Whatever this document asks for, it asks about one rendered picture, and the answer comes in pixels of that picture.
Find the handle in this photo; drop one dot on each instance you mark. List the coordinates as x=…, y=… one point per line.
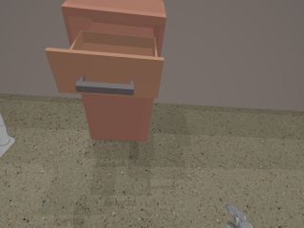
x=104, y=88

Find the drawer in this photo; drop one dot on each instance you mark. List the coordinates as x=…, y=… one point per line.
x=111, y=58

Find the right robot hand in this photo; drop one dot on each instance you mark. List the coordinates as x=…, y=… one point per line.
x=238, y=217

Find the cabinet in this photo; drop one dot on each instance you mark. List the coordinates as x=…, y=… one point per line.
x=117, y=118

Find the left robot hand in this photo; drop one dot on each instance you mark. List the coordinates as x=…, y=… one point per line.
x=5, y=140

